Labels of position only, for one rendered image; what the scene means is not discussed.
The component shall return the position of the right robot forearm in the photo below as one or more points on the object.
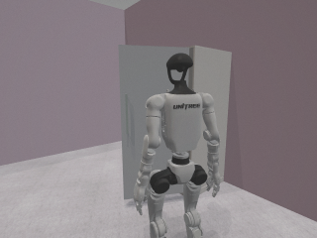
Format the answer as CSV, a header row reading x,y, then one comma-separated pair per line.
x,y
213,155

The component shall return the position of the fridge door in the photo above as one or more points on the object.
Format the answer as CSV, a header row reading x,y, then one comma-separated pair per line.
x,y
143,74

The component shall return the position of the left robot shin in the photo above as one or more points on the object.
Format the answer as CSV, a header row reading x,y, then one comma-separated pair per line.
x,y
154,232

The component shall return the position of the robot left upper arm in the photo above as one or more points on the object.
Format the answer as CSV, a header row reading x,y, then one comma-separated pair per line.
x,y
153,105

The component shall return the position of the robot right upper arm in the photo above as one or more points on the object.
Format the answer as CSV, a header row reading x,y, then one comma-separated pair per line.
x,y
208,114

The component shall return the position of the robot left hand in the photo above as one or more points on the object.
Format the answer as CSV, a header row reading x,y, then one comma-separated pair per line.
x,y
141,193

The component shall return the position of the handle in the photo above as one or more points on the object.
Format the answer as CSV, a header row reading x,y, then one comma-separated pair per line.
x,y
126,105

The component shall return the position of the left robot forearm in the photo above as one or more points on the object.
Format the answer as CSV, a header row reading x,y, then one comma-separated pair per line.
x,y
146,164

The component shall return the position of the right robot thigh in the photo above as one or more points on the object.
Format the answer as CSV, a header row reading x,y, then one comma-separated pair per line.
x,y
191,192

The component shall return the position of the robot right hand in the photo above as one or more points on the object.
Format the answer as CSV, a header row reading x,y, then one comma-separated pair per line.
x,y
213,177

